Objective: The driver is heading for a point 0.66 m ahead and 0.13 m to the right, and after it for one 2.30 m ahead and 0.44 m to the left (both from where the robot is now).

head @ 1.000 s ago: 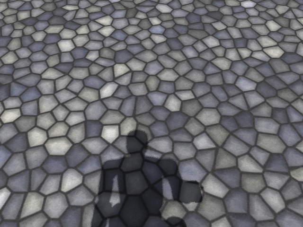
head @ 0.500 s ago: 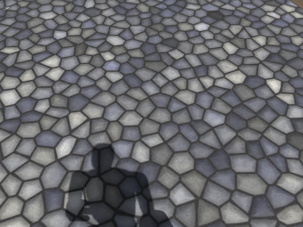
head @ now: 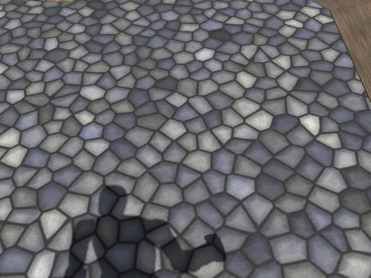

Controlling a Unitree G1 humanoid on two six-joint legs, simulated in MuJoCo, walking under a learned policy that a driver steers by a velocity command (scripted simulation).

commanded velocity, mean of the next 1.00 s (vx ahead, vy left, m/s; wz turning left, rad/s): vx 0.50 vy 0.00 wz -0.49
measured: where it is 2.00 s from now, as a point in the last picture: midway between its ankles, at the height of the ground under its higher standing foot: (288, 154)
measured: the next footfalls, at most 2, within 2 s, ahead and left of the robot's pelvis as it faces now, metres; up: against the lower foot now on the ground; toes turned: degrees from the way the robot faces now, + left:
left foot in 0.18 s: +0.29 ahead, +0.13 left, +0.00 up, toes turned -8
right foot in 0.70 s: +0.47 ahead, -0.16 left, +0.00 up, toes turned -29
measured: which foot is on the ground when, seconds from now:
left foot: up 0.00-0.16, down 0.18-0.70, up 0.72-1.00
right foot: down 0.00-0.18, up 0.20-0.68, down 0.70-1.00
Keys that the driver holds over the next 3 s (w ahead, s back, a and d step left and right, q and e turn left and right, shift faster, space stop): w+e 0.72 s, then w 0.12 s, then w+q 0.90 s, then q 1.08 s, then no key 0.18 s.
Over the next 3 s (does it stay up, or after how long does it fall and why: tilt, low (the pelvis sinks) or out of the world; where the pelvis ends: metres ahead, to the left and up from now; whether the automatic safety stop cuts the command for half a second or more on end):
stays up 1.06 -0.30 0.00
